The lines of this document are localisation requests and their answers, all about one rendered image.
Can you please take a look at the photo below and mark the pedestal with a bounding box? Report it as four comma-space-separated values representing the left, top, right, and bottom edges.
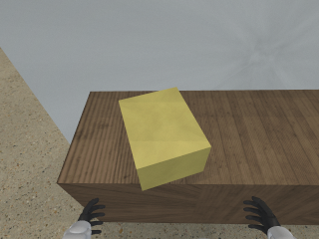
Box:
56, 90, 319, 225

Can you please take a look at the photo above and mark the right robot forearm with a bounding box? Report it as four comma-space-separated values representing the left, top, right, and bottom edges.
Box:
267, 226, 297, 239

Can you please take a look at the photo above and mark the left robot forearm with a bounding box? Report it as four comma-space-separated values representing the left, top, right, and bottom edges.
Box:
62, 220, 92, 239

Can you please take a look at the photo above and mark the carton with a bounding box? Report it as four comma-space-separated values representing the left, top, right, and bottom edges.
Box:
119, 87, 211, 191

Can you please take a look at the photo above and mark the right robot hand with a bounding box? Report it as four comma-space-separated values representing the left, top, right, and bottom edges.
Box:
243, 196, 281, 236

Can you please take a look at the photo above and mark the left robot hand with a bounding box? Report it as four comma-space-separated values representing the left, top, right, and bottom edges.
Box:
78, 198, 106, 235

